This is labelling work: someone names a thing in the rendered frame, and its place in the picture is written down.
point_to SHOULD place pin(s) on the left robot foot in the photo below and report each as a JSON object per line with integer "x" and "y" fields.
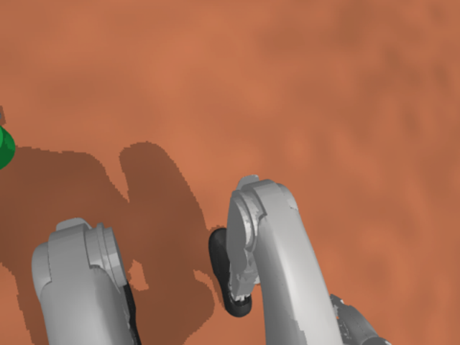
{"x": 132, "y": 313}

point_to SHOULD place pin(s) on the tin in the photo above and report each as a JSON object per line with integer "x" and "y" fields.
{"x": 7, "y": 147}

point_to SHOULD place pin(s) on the right robot hand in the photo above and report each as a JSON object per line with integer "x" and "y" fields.
{"x": 354, "y": 327}

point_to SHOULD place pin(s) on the right robot foot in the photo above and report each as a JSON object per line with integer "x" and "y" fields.
{"x": 221, "y": 264}

